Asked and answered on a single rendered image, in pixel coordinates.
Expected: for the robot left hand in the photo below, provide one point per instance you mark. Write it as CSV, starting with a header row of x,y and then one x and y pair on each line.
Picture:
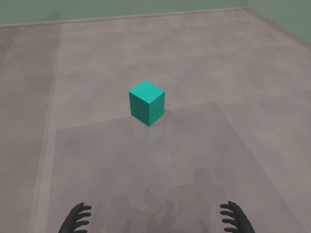
x,y
70,223

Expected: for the robot right hand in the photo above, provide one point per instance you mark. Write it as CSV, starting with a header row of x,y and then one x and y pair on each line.
x,y
242,224

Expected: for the carton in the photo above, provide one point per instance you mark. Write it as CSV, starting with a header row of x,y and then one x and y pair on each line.
x,y
146,102

